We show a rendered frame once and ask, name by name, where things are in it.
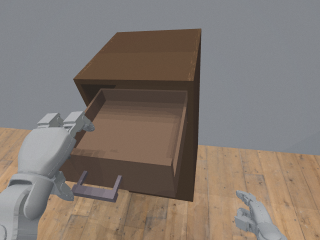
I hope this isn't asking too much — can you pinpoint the drawer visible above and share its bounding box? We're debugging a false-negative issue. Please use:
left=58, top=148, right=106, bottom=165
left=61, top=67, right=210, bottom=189
left=59, top=88, right=188, bottom=198

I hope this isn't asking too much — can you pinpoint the robot left hand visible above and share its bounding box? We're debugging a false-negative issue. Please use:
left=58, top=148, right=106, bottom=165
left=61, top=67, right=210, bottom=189
left=17, top=111, right=95, bottom=201

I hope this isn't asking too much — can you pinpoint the left robot forearm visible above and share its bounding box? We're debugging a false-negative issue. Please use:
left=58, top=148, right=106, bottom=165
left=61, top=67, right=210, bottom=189
left=0, top=172, right=54, bottom=240

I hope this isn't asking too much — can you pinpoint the handle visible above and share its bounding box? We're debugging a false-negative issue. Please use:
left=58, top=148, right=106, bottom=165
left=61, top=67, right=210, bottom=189
left=71, top=170, right=123, bottom=203

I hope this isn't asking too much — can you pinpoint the robot right hand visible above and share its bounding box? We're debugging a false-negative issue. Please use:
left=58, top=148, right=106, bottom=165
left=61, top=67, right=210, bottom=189
left=234, top=190, right=273, bottom=235

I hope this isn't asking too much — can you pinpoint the right robot forearm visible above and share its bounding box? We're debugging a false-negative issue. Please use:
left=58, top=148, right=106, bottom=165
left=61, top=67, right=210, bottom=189
left=255, top=222, right=288, bottom=240

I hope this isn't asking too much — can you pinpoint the cabinet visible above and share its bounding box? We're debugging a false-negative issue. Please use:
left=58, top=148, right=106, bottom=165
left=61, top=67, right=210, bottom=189
left=73, top=28, right=202, bottom=202

